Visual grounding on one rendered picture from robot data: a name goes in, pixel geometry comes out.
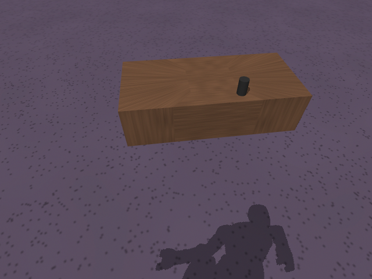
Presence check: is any can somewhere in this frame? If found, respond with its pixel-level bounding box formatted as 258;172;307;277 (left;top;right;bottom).
237;76;250;96

